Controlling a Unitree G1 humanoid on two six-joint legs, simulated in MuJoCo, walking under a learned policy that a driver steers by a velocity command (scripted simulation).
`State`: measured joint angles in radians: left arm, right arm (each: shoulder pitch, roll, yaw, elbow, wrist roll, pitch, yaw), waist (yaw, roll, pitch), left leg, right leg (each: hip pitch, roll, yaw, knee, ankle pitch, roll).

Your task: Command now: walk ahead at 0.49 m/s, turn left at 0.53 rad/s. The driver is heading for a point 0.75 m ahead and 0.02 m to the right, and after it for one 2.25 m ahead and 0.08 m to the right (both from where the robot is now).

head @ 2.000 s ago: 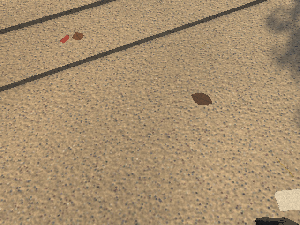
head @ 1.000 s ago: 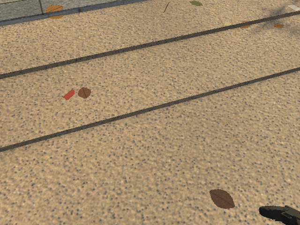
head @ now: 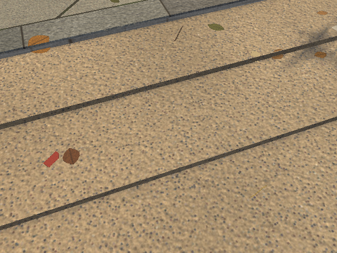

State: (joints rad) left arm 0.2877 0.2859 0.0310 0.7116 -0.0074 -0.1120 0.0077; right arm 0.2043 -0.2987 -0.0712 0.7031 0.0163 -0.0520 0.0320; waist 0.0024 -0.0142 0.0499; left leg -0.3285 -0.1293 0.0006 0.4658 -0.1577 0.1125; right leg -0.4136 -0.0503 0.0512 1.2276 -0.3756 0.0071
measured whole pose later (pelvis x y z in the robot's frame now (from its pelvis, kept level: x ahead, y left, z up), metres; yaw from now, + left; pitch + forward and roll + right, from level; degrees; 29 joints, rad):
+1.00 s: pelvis +0.52 +0.05 +0.01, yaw +7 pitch +1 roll +1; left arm 0.30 0.32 0.07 0.77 -0.03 -0.04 0.00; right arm 0.24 -0.26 -0.05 0.77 -0.01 -0.09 0.02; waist -0.01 -0.06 0.02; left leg -0.20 -0.02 0.10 0.37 -0.19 0.04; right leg -0.56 -0.07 0.06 1.15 -0.29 0.01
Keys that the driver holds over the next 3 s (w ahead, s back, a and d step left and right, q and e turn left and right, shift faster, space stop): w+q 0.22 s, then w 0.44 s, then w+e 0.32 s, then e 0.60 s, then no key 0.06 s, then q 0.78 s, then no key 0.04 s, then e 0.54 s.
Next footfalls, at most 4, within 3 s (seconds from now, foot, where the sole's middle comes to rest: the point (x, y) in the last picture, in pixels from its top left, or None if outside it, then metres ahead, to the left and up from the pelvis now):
0.30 right None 0.37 -0.14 -0.77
0.80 left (138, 227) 0.55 0.16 -0.77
1.24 right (192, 166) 0.82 -0.06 -0.74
1.62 left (142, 175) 0.77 0.15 -0.73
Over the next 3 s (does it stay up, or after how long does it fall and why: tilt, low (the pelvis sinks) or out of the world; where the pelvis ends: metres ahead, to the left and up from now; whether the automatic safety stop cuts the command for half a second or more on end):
stays up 0.60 0.10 0.01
